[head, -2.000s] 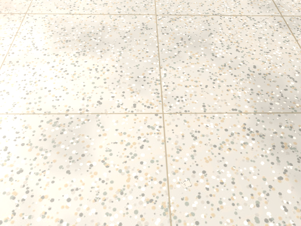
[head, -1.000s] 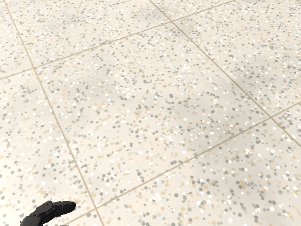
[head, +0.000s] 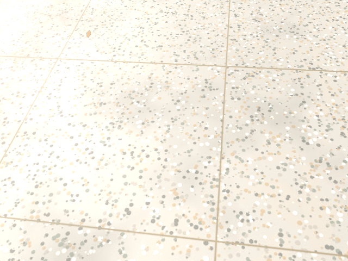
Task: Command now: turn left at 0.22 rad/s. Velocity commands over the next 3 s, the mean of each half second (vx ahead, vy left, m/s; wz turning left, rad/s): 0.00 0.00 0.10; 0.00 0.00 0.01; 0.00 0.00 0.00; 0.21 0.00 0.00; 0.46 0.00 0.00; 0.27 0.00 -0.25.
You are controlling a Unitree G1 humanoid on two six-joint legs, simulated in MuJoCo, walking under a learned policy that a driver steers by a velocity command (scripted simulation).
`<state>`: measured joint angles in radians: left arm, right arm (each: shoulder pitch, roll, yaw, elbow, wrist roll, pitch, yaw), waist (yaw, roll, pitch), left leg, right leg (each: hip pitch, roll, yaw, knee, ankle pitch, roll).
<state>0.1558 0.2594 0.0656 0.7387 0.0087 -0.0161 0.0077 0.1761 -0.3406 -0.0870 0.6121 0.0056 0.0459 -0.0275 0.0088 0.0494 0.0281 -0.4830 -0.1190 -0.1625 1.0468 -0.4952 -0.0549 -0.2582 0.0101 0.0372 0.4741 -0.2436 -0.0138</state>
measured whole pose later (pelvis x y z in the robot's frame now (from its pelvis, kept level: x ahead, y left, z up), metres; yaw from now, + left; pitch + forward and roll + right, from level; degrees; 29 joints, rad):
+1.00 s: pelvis +0.00 +0.04 +0.00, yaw +1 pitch -2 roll +0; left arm 0.20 0.24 0.04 1.04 0.00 0.01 0.04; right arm 0.26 -0.22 -0.03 0.83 -0.01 -0.01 -0.02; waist 0.02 0.00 0.04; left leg -0.18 -0.03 -0.04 0.51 -0.31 0.01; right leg -0.21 -0.04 0.05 0.50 -0.26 0.06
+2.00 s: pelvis +0.08 -0.01 +0.01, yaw +0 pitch +1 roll +1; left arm 0.47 0.18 0.02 1.10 0.00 -0.10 -0.01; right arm 0.24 -0.26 -0.05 0.97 0.03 -0.09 0.00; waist 0.04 0.03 -0.02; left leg -0.51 0.05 0.00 1.08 -0.25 0.07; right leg -0.05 0.02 -0.03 0.33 -0.29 -0.05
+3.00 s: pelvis +0.57 +0.00 -0.01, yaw -9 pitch +3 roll +1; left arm 0.15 0.27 0.06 0.77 0.01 -0.03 -0.01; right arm 0.13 -0.29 -0.04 0.88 -0.01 -0.03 -0.04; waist 0.01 0.02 0.06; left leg -0.55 0.02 -0.06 1.10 -0.42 -0.03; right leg -0.43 0.09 0.04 0.44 -0.06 -0.09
